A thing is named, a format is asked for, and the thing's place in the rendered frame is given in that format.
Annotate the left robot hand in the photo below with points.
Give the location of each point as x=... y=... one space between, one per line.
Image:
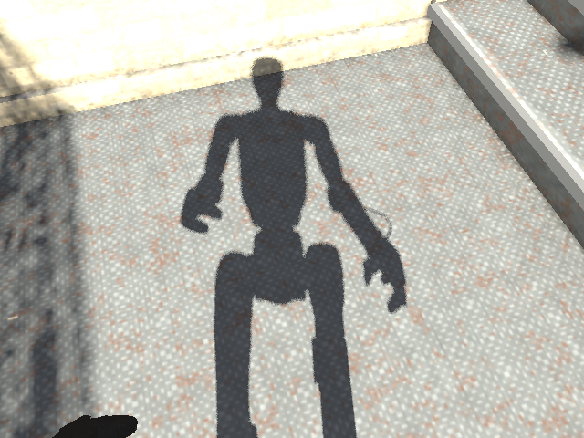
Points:
x=115 y=426

